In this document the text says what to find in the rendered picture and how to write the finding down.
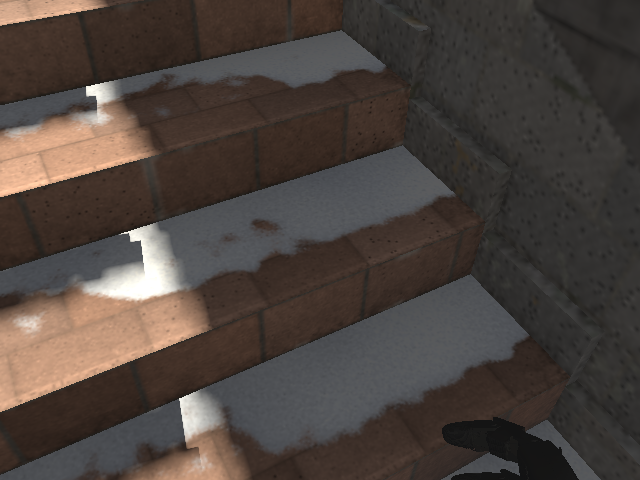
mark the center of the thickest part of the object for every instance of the right robot hand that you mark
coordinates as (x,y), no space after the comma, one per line
(537,459)

